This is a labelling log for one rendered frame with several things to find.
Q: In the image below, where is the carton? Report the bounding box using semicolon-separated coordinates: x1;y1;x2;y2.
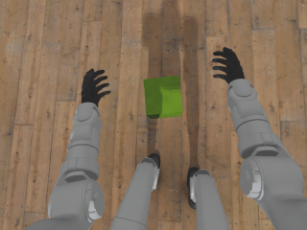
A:
143;76;183;119

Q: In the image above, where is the robot right upper arm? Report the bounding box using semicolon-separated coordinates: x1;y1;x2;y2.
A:
239;155;307;230

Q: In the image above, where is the robot left forearm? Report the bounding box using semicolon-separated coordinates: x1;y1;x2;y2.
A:
48;102;103;218

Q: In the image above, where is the robot left shin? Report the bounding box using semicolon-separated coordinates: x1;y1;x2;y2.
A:
136;157;157;169

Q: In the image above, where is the robot shin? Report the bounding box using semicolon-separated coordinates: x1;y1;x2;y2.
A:
136;157;157;169
192;169;216;203

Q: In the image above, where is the robot right shin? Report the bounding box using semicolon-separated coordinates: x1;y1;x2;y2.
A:
192;169;216;203

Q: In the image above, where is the robot left upper arm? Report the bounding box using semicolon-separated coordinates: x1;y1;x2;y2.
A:
24;178;106;230

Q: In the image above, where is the robot right forearm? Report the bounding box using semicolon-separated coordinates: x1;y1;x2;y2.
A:
226;79;305;193

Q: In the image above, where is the robot left hand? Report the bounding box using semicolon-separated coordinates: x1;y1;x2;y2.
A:
81;68;111;107

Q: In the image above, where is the robot right hand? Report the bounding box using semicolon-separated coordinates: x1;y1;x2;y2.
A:
212;47;245;85

